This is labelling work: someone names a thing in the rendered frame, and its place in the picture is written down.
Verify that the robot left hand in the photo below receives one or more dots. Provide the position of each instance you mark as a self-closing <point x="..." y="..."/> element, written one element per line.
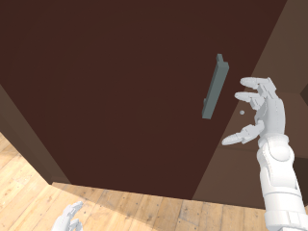
<point x="65" y="222"/>

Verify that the robot right forearm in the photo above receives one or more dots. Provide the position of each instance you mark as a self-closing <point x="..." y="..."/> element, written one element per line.
<point x="283" y="200"/>

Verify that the robot right hand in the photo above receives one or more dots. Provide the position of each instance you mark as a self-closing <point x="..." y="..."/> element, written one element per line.
<point x="269" y="107"/>

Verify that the handle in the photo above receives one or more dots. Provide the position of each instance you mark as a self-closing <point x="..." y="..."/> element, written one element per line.
<point x="210" y="102"/>

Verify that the wardrobe door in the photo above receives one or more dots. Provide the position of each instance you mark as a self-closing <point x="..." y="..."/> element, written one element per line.
<point x="114" y="89"/>
<point x="22" y="128"/>

